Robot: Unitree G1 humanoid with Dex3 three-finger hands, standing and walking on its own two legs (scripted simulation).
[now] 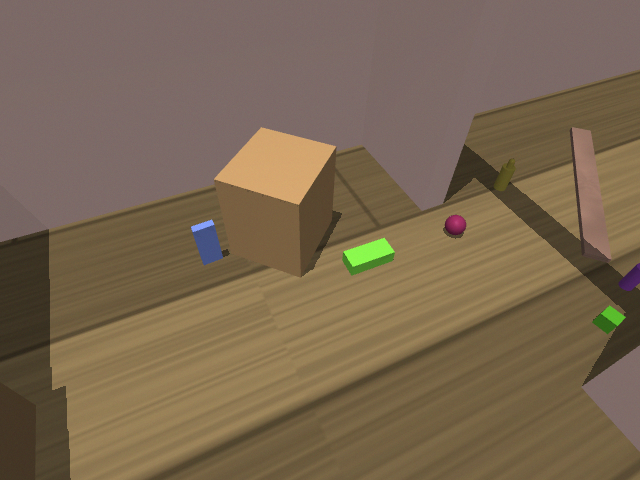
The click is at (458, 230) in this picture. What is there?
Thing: free ball
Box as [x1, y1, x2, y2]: [445, 215, 465, 234]
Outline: 452,215 447,218 445,222 445,228 448,232 452,234 458,234 462,232 465,228 465,221 461,216
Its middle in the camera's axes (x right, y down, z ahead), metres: +0.59 -0.07 +1.68
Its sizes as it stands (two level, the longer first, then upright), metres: 0.088 0.088 0.088
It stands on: the floor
